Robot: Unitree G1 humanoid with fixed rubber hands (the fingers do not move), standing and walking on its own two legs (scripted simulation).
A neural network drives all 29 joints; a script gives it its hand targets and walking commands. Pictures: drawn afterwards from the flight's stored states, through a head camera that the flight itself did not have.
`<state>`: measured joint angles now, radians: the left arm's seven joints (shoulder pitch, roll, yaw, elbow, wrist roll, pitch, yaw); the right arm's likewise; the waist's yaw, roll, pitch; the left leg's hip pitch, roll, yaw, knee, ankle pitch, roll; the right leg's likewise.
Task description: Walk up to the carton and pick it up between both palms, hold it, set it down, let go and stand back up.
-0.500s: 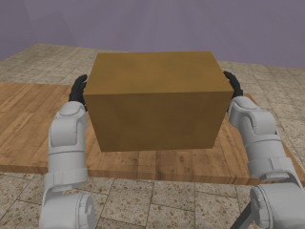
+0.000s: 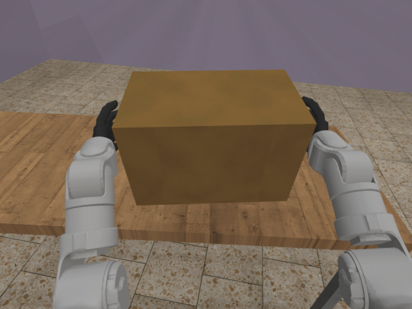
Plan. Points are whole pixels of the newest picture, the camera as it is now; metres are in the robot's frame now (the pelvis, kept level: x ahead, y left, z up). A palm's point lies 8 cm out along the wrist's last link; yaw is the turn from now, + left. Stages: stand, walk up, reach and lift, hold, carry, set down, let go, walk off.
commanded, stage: hold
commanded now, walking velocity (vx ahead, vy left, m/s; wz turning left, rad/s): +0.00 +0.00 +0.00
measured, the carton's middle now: (210, 137) +0.38 +0.01 +0.20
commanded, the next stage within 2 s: set down in 0.44 s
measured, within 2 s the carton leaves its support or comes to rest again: neither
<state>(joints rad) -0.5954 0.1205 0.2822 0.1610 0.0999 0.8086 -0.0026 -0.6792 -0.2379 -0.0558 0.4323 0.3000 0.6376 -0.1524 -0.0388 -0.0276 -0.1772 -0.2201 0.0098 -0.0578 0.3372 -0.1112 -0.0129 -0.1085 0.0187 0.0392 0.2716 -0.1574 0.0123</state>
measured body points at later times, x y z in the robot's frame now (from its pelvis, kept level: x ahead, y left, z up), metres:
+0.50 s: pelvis +0.00 +0.00 +0.00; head -0.07 +0.02 +0.44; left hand +0.36 +0.21 +0.21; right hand +0.37 -0.18 +0.22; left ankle +0.04 +0.12 -0.75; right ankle -0.01 -0.13 -0.75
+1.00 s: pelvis +0.00 +0.00 +0.00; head -0.05 +0.03 +0.44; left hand +0.37 +0.23 +0.16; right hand +0.38 -0.16 +0.16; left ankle +0.04 +0.12 -0.75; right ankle -0.01 -0.13 -0.75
